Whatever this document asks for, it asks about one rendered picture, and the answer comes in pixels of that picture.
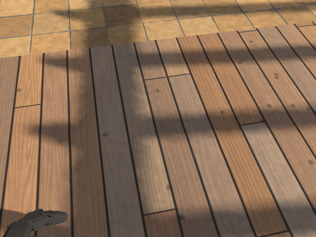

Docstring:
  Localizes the left robot hand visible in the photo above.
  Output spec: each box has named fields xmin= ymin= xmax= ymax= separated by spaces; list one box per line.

xmin=3 ymin=209 xmax=68 ymax=237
